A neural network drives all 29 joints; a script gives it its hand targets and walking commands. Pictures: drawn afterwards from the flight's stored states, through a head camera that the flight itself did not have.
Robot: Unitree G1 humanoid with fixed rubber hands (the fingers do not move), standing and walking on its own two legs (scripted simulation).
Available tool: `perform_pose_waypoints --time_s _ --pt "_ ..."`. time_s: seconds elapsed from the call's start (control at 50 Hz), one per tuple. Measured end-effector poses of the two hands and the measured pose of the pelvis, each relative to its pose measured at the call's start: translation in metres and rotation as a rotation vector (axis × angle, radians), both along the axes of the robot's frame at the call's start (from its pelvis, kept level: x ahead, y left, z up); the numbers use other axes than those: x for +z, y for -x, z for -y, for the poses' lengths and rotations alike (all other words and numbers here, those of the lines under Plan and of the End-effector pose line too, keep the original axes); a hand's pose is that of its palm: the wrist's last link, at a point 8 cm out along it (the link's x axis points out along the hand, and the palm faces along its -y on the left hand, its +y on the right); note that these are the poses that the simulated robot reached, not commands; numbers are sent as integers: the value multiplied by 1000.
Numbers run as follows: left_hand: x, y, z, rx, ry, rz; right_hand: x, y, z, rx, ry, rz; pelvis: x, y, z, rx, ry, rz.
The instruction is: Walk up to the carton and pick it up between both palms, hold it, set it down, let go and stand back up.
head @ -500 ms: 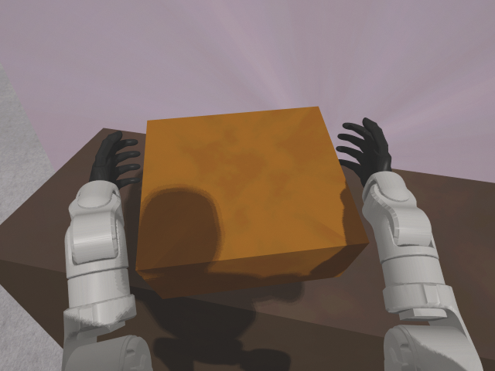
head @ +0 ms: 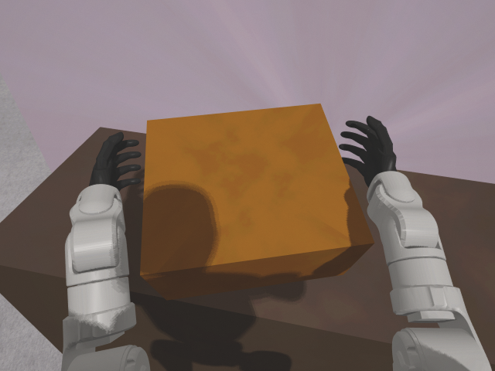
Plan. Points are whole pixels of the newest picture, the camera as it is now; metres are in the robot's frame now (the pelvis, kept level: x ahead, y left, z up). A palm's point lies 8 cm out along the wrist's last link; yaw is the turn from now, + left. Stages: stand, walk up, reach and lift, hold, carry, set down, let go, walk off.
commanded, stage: hold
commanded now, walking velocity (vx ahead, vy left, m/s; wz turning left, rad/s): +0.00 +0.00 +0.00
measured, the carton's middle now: (246, 198) +0.39 -0.01 +0.09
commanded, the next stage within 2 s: none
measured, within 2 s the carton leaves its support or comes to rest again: neither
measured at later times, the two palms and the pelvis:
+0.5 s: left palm (103, 178) +0.34 +0.20 +0.19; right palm (378, 165) +0.34 -0.20 +0.20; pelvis -0.02 -0.01 +0.00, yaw +0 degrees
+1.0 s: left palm (105, 192) +0.33 +0.20 +0.17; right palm (380, 175) +0.33 -0.21 +0.19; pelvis -0.01 +0.00 +0.00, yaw +0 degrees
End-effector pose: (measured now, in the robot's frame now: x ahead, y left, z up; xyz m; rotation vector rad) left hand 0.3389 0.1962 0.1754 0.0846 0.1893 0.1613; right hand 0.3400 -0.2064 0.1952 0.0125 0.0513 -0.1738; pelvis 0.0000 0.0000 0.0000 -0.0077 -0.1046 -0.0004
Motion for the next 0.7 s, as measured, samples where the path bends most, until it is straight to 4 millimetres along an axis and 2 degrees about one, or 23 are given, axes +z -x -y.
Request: perform_pose_waypoints --time_s 0.24,0.46,0.56,0.7 --pt "2 13 4 15 6 -8 -2 13 3 -2 -14 -7 0 8 7 0 -3 22" --pt "11 0 -1 6 17 -12 7 2 -1 -4 -14 -11 0 18 7 -4 -7 -15" --pt "12 -7 -3 -3 16 -12 10 -5 -2 -4 -4 -11 0 15 4 -2 -6 -22" --pt "4 -9 -3 -9 8 -11 3 -7 -2 -3 2 -12 0 6 0 0 -3 -17"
